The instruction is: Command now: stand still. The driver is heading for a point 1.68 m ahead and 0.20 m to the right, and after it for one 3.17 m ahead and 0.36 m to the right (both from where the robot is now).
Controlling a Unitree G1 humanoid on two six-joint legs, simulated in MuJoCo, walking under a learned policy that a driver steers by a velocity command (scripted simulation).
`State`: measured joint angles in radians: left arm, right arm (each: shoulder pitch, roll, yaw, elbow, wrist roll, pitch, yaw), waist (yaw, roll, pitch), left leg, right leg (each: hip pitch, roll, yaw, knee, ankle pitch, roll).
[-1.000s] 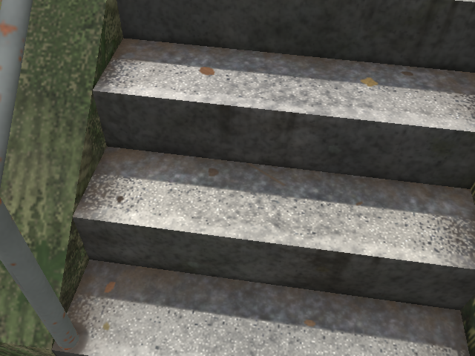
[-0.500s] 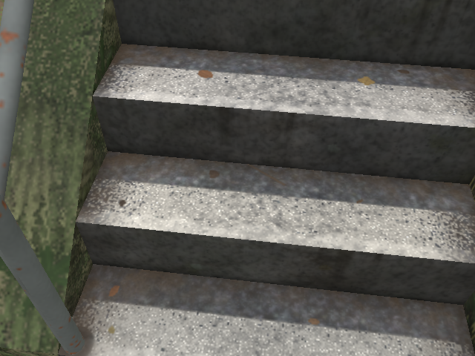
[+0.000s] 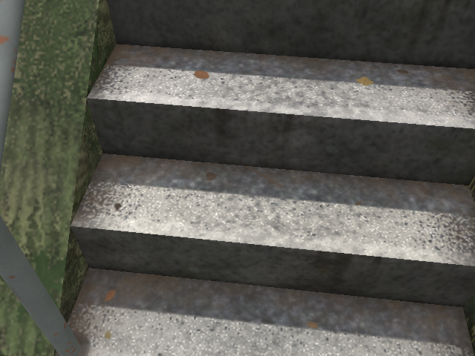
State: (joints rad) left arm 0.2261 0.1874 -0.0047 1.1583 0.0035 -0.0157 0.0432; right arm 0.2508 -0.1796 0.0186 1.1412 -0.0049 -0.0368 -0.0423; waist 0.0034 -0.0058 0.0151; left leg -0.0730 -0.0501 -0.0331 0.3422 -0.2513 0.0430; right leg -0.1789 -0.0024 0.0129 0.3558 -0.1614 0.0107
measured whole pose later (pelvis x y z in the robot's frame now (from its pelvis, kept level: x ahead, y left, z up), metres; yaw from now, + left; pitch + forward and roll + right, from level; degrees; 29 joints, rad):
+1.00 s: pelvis +0.20 +0.00 +0.00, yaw +0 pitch +0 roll +0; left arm 0.22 0.14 0.01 0.98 0.02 -0.01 0.03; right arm 0.41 -0.14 0.01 1.10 -0.05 -0.07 -0.05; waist -0.01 -0.02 -0.01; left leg -0.16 -0.04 0.08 0.40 -0.24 0.07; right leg -0.55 -0.03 -0.05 1.11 -0.28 -0.03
